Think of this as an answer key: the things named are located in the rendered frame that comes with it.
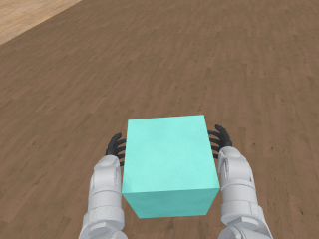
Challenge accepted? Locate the robot right forearm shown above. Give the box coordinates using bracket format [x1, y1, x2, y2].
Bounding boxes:
[217, 146, 273, 239]

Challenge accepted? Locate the robot right hand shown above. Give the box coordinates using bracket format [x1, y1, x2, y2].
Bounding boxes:
[207, 124, 232, 159]

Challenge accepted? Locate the robot left upper arm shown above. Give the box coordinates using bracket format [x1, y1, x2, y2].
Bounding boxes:
[90, 229, 128, 239]

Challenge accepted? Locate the carton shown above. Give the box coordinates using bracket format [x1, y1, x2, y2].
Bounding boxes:
[122, 115, 220, 219]

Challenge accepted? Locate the robot right upper arm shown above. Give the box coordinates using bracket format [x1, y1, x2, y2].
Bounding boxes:
[217, 225, 271, 239]

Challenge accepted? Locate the robot left forearm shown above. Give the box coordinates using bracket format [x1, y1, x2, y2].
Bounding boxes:
[78, 155, 125, 239]

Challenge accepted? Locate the robot left hand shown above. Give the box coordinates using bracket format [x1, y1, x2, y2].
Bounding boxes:
[105, 133, 127, 166]

